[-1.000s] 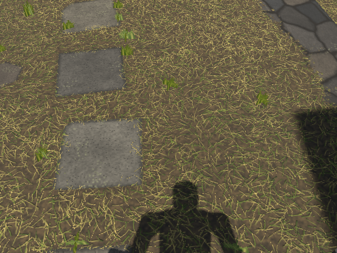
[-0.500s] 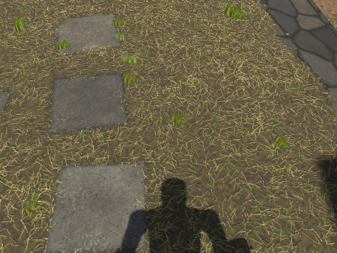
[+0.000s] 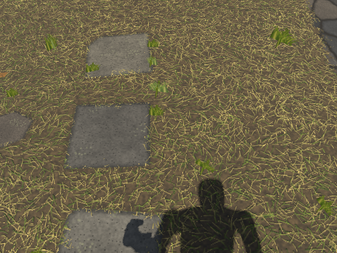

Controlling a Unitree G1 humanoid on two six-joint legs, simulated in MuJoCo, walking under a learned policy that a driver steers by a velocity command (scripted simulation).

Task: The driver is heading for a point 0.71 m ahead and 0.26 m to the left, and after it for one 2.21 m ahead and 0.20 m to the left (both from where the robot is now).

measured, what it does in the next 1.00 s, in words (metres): walks ahead, turning left: left foot, then right foot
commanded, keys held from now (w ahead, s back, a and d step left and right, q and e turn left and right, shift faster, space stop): w+q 0.32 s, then q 0.58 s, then no key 0.10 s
